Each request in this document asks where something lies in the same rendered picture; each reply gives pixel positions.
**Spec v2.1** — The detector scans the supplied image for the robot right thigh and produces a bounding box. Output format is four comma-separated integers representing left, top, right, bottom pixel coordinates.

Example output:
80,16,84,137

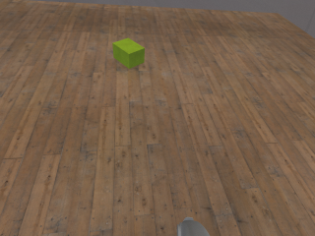
176,220,210,236

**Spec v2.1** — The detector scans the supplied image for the carton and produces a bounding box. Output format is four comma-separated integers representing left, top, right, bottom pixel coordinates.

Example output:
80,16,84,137
112,38,145,69

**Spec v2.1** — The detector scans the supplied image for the robot right shin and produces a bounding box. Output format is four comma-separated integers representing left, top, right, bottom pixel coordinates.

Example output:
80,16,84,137
183,217,194,221

